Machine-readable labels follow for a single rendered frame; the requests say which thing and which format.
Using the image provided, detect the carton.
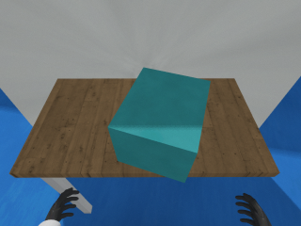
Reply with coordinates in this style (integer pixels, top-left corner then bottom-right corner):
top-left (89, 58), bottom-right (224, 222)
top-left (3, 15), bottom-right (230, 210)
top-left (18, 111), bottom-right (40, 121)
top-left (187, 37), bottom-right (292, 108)
top-left (107, 67), bottom-right (211, 183)

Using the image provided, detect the right robot hand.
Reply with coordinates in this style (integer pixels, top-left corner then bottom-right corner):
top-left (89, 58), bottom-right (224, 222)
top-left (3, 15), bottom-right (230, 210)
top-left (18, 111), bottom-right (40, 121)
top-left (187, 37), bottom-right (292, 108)
top-left (235, 193), bottom-right (272, 226)

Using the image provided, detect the table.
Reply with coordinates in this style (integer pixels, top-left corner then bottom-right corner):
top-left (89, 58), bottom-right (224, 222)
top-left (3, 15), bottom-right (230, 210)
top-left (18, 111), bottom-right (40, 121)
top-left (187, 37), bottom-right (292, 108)
top-left (9, 78), bottom-right (280, 214)

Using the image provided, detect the left robot hand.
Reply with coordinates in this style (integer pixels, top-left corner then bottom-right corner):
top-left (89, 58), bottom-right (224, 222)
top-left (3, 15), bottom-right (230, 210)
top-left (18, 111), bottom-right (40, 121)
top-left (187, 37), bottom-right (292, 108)
top-left (44, 187), bottom-right (80, 222)

